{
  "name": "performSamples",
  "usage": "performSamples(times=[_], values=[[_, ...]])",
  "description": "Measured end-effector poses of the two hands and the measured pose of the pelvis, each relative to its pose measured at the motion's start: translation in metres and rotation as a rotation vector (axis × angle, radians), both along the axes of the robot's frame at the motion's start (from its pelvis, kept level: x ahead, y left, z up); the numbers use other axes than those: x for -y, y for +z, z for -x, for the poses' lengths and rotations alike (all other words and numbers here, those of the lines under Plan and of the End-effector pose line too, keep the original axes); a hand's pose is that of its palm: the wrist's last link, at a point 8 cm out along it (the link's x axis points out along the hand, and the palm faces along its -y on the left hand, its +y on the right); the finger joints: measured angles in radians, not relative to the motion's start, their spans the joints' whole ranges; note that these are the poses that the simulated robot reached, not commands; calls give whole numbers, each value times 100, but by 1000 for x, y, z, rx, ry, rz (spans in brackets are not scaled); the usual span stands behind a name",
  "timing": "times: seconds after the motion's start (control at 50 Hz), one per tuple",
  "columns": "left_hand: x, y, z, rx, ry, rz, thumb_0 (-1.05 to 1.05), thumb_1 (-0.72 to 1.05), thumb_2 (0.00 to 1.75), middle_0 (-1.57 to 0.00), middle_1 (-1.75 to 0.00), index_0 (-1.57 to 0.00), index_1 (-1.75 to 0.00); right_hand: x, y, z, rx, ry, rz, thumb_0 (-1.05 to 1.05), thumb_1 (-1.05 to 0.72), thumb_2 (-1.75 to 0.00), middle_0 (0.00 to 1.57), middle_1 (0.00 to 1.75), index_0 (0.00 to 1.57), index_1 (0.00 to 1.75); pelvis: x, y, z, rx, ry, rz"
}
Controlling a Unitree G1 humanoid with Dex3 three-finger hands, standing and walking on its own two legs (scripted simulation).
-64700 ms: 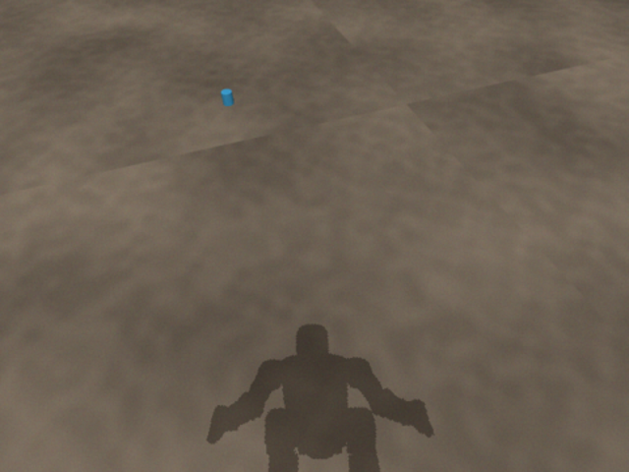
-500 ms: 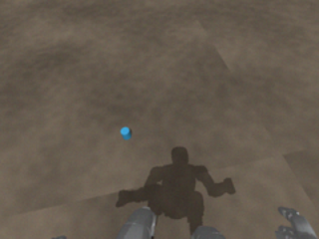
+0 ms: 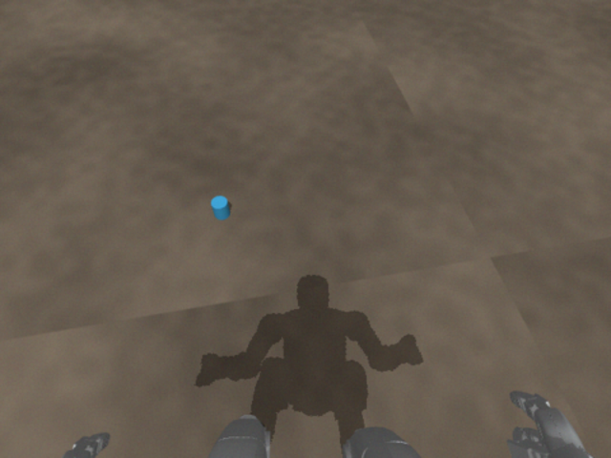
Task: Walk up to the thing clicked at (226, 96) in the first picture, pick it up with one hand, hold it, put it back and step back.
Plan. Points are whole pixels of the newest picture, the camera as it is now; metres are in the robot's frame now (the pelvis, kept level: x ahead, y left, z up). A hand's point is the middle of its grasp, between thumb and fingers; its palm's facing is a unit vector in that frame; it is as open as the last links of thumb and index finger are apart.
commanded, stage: step back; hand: left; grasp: from above
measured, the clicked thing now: (220, 208) +0.97 +0.34 -0.72
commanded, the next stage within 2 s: stand in 1.22 s
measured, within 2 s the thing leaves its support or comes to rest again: neither
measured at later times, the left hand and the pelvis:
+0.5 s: hand out of the picture -0.06 +0.27 -0.13, palm faces +0.11 -0.89 -0.44, open 7.4 cm; pelvis -0.09 -0.02 +0.00, yaw +5 degrees
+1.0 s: hand out of the picture -0.01 +0.25 -0.13, palm faces +0.11 -0.90 -0.42, open 7.4 cm; pelvis -0.05 -0.03 +0.00, yaw +6 degrees
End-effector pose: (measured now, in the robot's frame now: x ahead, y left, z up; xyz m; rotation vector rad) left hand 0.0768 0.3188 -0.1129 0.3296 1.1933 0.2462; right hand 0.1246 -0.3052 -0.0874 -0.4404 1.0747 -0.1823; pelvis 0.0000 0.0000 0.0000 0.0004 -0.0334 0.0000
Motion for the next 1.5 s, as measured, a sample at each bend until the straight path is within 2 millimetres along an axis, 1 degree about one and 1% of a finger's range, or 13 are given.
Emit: performSamples(times=[0.08, 0.2, 0.34, 0.44, 0.54, 0.64, 0.76, 0.86, 0.98, 1.1, 1.18, 1.32, 1.5], values=[[17, -3, 48, -52, -6, -33, 1, 90, 90, -20, -30, -20, -30, 26, -15, 15, 56, -14, -19, 0, -90, -90, 20, 31, 21, 30, 17, -11, 33, 24, -26, 21], [38, 21, 111, -82, 35, -52, 1, 90, 90, -20, -30, -20, -30, 39, -22, 68, -16, -58, -70, 0, -91, -90, 20, 30, 20, 30, 32, 3, 57, 18, -20, -41], [31, 37, 133, -20, 57, -90, 1, 90, 90, -20, -30, -21, -30, 40, -37, 132, -166, -38, -80, 0, -91, -90, 20, 30, 20, 30, 34, 6, 80, -4, 45, -20], [15, 31, 145, 20, 94, -86, 1, 90, 90, -20, -30, -21, -30, 26, -38, 148, -224, 4, -80, 1, -91, -90, 20, 30, 20, 30, 27, 2, 89, -3, 102, -19], [11, 20, 153, -18, 101, -47, 1, 90, 90, -20, -30, -20, -30, 13, -25, 142, -127, -7, -97, 1, -91, -90, 20, 30, 20, 30, 20, 5, 90, 11, 86, -37], [19, 20, 136, 3, 71, -18, 1, 90, 90, -20, -30, -20, -30, 20, -15, 134, -86, -17, -88, 0, -90, -90, 20, 30, 20, 30, 26, 9, 83, 14, 79, -23], [38, 15, 113, 47, 57, -40, 1, 90, 90, -20, -30, -20, -30, 45, -29, 115, -97, -35, -75, 0, -90, -90, 20, 30, 20, 30, 42, -3, 71, 29, 81, 11], [49, 20, 110, 47, 81, -36, 1, 90, 90, -20, -30, -20, -30, 43, -31, 94, -117, -10, -77, 0, -91, -90, 20, 30, 20, 30, 43, 3, 60, 23, 90, -5], [37, 23, 105, 21, 93, -48, 1, 90, 90, -20, -30, -21, -30, 32, -34, 76, -139, 17, -80, 0, -91, -90, 20, 30, 20, 30, 33, 4, 49, 10, 104, -6], [10, 10, 89, 28, 118, -48, 1, 90, 90, -20, -30, -20, -30, 6, -38, 69, -148, 22, -68, 0, -91, -90, 20, 30, 20, 30, 15, -4, 45, 18, 111, -34], [3, 4, 78, 29, 113, -27, 1, 90, 90, -20, -30, -20, -30, -9, -34, 61, -127, 16, -80, 0, -91, -90, 20, 30, 20, 30, 8, -4, 44, 18, 99, -3], [7, 3, 70, 19, 89, 27, 1, 90, 90, -20, -30, -20, -30, -26, -18, 41, -70, 39, -97, 0, -91, -90, 20, 30, 20, 30, 0, 6, 38, 19, 98, 9], [18, 8, 75, -25, 84, 61, 1, 90, 90, -20, -30, -20, -30, -25, -5, 26, -50, 49, -99, 0, -91, -90, 20, 30, 20, 30, 1, 18, 35, 21, 99, 2]])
